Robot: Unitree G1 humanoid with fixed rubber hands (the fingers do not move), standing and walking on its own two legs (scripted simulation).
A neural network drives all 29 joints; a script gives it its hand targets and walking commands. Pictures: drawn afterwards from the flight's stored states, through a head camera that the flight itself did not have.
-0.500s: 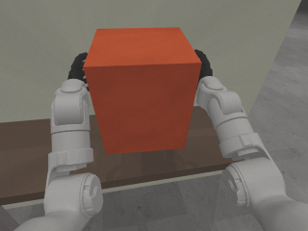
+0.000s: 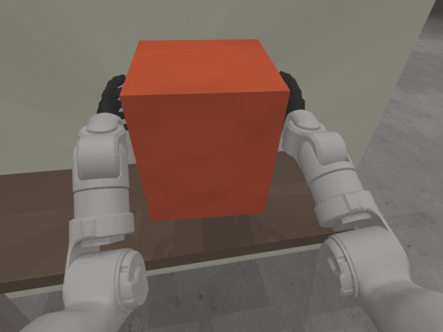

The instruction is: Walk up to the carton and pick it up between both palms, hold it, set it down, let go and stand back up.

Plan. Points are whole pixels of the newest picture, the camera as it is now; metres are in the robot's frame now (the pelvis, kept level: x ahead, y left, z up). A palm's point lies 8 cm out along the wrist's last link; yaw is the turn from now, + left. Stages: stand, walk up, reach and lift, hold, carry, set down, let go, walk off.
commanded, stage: hold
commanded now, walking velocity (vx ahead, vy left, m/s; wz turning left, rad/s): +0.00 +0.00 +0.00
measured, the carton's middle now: (204, 130) +0.39 +0.01 +0.22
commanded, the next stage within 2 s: none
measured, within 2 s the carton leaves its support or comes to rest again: neither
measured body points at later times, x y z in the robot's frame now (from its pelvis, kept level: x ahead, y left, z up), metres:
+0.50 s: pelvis +0.00 +0.00 +0.00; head -0.08 +0.02 +0.44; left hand +0.38 +0.16 +0.26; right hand +0.38 -0.14 +0.26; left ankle +0.03 +0.12 -0.75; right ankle +0.01 -0.09 -0.75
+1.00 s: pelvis +0.00 +0.00 +0.00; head -0.08 +0.03 +0.44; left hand +0.38 +0.16 +0.26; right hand +0.39 -0.14 +0.26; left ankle +0.03 +0.12 -0.75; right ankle +0.01 -0.09 -0.75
